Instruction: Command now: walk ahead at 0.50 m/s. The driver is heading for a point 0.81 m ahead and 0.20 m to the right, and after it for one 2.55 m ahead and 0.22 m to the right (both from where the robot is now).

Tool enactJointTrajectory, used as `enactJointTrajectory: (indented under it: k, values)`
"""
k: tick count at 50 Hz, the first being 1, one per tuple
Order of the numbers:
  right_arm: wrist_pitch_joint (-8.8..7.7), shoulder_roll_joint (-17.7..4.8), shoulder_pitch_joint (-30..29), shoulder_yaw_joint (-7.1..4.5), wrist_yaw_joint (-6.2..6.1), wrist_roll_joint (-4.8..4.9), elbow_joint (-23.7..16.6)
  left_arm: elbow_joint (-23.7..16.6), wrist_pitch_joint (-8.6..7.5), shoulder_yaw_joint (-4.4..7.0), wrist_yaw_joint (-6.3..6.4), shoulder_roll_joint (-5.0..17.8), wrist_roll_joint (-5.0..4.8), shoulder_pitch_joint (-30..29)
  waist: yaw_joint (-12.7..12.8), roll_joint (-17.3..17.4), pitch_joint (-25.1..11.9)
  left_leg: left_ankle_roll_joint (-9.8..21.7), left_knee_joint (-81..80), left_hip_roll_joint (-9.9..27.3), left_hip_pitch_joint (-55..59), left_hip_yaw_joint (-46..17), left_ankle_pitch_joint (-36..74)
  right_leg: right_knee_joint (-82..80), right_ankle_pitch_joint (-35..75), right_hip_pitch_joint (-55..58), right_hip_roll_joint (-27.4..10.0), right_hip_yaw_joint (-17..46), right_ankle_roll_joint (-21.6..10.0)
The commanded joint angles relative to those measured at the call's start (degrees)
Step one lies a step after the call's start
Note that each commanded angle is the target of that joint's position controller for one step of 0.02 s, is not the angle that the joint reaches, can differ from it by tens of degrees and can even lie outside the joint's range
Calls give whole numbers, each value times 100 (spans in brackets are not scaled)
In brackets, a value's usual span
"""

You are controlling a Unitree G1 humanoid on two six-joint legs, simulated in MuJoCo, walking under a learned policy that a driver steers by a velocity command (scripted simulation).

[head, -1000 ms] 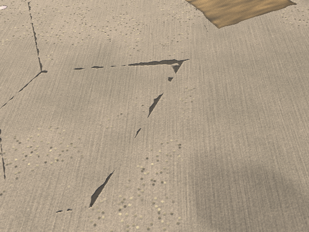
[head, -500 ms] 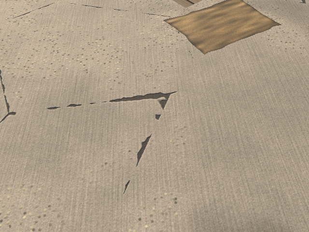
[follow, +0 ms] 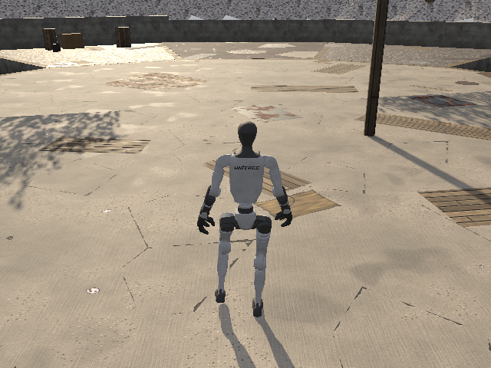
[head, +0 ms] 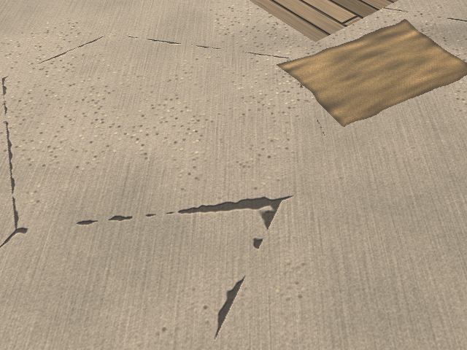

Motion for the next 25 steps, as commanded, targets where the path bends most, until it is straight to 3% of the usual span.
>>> enactJointTrajectory:
  k: [1,5,9,12,13,14,15,16,17,18,19,20,22,25]
  values:
    - [-11,-257,-57,-54,-15,-40,-368,-301,-107,196,80,879,-20,-243,-167,-556,-36,-131,-717,218,-437,-93,834,-1092,1386,199,-1538,1126,-968]
    - [-94,-84,-851,25,82,0,-546,-131,-46,204,134,992,-79,109,135,-535,118,-97,-2164,-18,-116,148,1938,-1137,1256,295,-1332,668,-741]
    - [-149,-144,-1435,28,209,59,-773,112,72,225,154,1065,-120,520,304,-556,284,42,-2783,-157,-258,141,1844,-892,1246,1006,-1663,768,-704]
    - [-174,-297,-1336,-21,281,46,-811,194,166,274,200,1154,-138,495,99,-661,174,272,-3018,-271,-3,160,1223,-443,1952,1508,-1877,823,-556]
    - [-177,-407,-1022,-75,276,32,-735,183,191,290,214,1209,-136,397,-106,-730,-23,372,-3076,-418,496,287,1046,-70,2749,1547,-1830,759,-487]
    - [-175,-583,-318,-185,248,13,-523,164,227,275,225,1179,-128,280,-501,-679,-451,524,-3221,-595,1490,462,1115,759,3512,1398,-1601,555,-359]
    - [-158,-880,633,-314,190,-18,-270,83,231,186,240,976,-54,297,-881,-473,-1182,762,-3005,-267,3065,152,1293,2035,3045,645,-1309,349,-181]
    - [-126,-1473,1248,-455,156,-123,-173,-69,130,-15,193,353,-12,941,-754,762,-2106,1642,-3106,1214,5440,-2289,540,4320,818,-1686,-462,46,240]
    - [-96,-1084,1405,-357,170,-24,-115,37,5,-20,154,429,-38,858,-841,1176,-2466,1902,-3999,1606,5785,-3908,-146,5280,-2319,-2642,-75,740,290]
    - [-99,-817,1011,-243,168,3,-158,-106,-85,126,105,949,-206,390,-829,754,-1591,1627,-4164,1456,5135,-3295,-568,5684,-2156,-3197,-439,953,193]
    - [-96,-689,599,-201,157,-14,-233,-222,-128,124,99,955,-263,-28,-691,396,-961,1463,-4291,1238,4296,-2549,-328,5519,-1650,-3228,-739,771,140]
    - [-107,-515,266,-153,169,-53,-240,-234,-111,129,116,885,-210,-199,-525,96,-488,1367,-4515,1026,3510,-1928,114,5153,-1241,-3072,-945,684,167]
    - [-200,-313,-55,-109,185,-116,-230,-106,50,154,147,722,-166,50,-215,303,-297,1233,-4898,755,2688,-1223,644,4738,-736,-2412,-1188,768,242]
    - [-314,-409,-19,-159,162,-143,-52,-101,226,143,189,506,-172,26,-126,207,-90,1270,-5233,718,2365,-512,1214,4408,-241,-2510,-1170,895,379]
